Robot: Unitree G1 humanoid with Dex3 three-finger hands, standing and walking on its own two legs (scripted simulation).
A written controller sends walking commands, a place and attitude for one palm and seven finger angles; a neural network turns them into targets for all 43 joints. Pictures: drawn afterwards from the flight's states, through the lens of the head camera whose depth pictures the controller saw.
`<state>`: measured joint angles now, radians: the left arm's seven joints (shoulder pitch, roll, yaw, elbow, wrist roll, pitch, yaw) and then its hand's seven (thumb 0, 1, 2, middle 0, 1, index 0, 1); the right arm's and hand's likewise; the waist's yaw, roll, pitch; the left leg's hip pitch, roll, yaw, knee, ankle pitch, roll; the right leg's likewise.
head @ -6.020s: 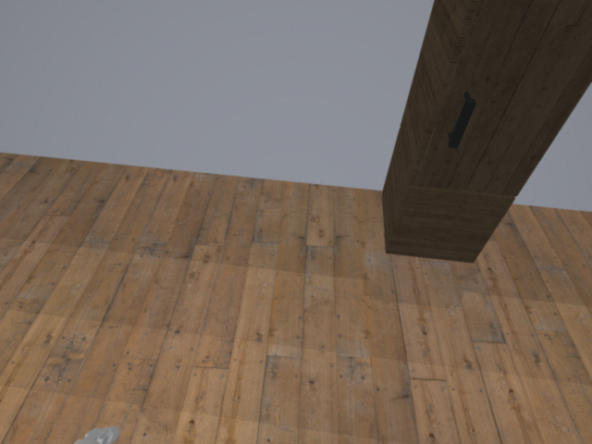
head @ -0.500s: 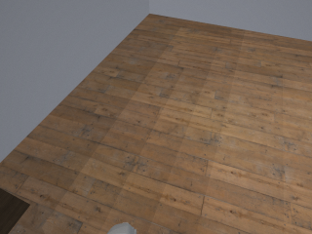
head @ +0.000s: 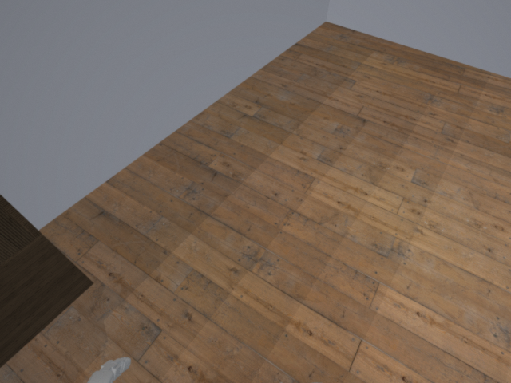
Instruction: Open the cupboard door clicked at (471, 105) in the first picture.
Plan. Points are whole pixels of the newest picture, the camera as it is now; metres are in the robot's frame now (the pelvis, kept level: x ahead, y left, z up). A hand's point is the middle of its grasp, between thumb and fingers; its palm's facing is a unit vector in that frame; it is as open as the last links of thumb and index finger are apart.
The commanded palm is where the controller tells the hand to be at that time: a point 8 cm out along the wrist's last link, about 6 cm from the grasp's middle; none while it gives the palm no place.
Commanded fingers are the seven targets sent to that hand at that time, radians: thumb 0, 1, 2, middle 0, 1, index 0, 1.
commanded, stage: turn to face it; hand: left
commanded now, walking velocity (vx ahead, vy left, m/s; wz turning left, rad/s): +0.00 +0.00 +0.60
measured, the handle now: out of the picture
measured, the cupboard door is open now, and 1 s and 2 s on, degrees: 0 0 0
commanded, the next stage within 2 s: take the last steps up to it in 1.38 s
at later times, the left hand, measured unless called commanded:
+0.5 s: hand out of the picture -0.06 +0.20 -0.17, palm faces +0.36 -0.90 -0.24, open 7.3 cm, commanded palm none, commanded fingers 0.00 0.90 0.90 -0.20 -0.30 -0.20 -0.30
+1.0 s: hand out of the picture -0.05 +0.25 -0.14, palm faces +0.57 -0.78 -0.26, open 7.3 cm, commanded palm none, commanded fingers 0.00 0.90 0.90 -0.20 -0.30 -0.20 -0.30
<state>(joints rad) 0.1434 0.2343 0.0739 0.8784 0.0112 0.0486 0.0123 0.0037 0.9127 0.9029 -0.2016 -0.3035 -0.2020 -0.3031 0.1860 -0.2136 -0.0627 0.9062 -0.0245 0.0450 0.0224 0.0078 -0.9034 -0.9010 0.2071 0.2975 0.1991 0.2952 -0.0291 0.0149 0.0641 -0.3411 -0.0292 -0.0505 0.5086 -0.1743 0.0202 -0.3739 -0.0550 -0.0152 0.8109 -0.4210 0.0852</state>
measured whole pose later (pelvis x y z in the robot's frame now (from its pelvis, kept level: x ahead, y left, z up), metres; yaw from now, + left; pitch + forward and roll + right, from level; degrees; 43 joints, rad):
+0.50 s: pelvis -0.03 -0.01 -0.01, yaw +20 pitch -1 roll +0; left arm 0.25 0.22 0.05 0.91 0.03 0.02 0.01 0.00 0.91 0.90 -0.21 -0.30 -0.21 -0.30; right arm 0.15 -0.26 -0.08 0.93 -0.01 0.07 0.04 0.01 -0.91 -0.90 0.20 0.30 0.19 0.29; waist 0.01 -0.02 0.10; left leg -0.33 0.05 0.09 0.73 -0.39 -0.07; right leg -0.22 -0.19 -0.30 0.60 -0.34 0.04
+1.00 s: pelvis -0.05 +0.00 +0.01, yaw +36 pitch +0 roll -1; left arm 0.10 0.25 0.07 0.87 0.01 0.05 0.02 0.00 0.91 0.90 -0.20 -0.30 -0.20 -0.30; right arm 0.24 -0.21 -0.06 0.92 -0.02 0.04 0.01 0.01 -0.90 -0.90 0.21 0.30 0.20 0.30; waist -0.05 0.01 0.06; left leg -0.29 -0.08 -0.12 0.47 -0.18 0.04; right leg -0.39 -0.04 0.01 0.85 -0.42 0.09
